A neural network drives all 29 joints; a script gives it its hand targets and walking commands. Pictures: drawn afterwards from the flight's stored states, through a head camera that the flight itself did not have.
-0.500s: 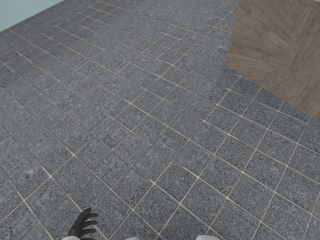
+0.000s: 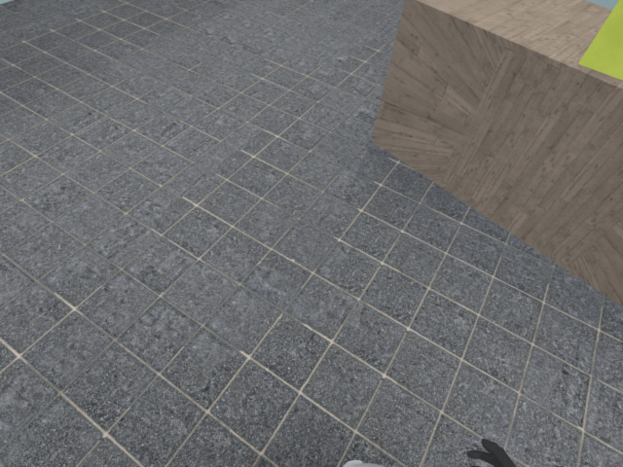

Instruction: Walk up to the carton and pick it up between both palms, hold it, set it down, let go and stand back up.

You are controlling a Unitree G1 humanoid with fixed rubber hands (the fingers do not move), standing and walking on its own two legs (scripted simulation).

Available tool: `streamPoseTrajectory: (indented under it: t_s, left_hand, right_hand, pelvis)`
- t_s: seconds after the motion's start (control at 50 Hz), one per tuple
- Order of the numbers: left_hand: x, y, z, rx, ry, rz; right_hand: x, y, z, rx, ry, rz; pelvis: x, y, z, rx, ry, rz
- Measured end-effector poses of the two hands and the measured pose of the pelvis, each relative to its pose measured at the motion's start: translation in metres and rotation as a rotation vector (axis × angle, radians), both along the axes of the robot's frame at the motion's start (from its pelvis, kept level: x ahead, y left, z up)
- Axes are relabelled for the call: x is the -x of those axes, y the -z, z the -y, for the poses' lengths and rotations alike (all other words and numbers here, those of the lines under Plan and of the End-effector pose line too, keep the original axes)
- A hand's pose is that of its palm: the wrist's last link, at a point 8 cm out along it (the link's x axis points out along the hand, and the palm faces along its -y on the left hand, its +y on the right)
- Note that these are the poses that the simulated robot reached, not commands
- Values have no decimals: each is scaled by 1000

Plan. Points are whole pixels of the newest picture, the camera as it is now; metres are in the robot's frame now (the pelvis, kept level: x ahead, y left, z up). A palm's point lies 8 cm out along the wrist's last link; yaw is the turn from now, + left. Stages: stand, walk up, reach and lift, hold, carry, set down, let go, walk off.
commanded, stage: walk up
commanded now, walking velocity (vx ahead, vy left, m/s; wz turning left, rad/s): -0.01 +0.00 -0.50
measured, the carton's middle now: out of the picture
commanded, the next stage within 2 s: none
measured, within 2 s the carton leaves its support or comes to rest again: neither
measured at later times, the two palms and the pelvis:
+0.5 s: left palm (255, 392) +0.24 +0.10 -0.12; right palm out of the picture -0.15 -0.30 -0.09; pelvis +0.03 -0.07 +0.01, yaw -19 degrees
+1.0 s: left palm (345, 419) +0.20 -0.03 -0.11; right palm out of the picture +0.28 -0.55 -0.11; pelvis +0.22 -0.28 +0.01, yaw -29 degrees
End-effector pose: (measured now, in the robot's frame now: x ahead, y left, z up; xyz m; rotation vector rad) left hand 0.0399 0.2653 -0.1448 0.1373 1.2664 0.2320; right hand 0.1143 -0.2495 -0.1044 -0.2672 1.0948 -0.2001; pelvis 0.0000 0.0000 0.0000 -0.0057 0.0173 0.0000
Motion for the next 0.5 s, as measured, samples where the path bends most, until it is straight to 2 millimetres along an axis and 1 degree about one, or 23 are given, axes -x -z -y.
streamPoseTrajectory:
  t_s: [0.08, 0.14, 0.18, 0.24, 0.28, 0.34, 0.38, 0.42, 0.46, 0.5]
  left_hand:
    - [-18, -9, -4, 22, 91, 26]
    - [-36, -18, -8, 30, 149, 55]
    - [-48, -21, -8, 36, 217, 65]
    - [-73, -25, -1, 63, 280, 102]
    - [-88, -24, 10, 81, 314, 124]
    - [-110, -18, 39, 113, 370, 130]
    - [-127, -15, 66, 136, 416, 130]
    - [-147, -16, 98, 160, 469, 141]
    - [-170, -21, 132, 173, 522, 167]
    - [-197, -27, 165, 171, 582, 197]
  right_hand:
    - [48, -12, 0, 28, 71, -36]
    - [71, -19, 3, 43, 119, -35]
    - [88, -19, 8, 55, 167, -39]
    - [129, -20, 18, 80, 236, -125]
    - [157, -22, 24, 89, 281, -177]
    - [197, -26, 31, 86, 358, -233]
    - [220, -27, 35, 71, 411, -258]
    - [240, -26, 40, 53, 463, -286]
    - [253, -22, 45, 23, 505, -317]
    - [259, -12, 52, -18, 540, -342]
  pelvis:
    - [7, -11, -10, 26, 69, 20]
    - [11, -15, -14, 33, 110, 24]
    - [12, -16, -15, 41, 136, 15]
    - [9, -17, -10, 60, 163, 0]
    - [5, -17, -2, 63, 191, -2]
    - [-1, -16, 14, 57, 231, 0]
    - [-6, -16, 27, 49, 255, 2]
    - [-12, -15, 41, 42, 278, 0]
    - [-19, -13, 56, 30, 303, 0]
    - [-27, -10, 74, 12, 326, -6]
